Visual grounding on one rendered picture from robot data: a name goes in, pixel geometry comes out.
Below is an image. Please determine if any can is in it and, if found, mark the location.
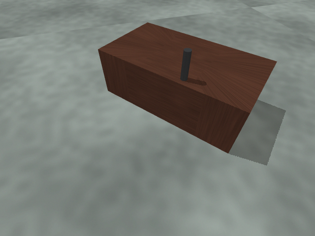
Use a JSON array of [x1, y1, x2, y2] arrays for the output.
[[180, 48, 192, 81]]

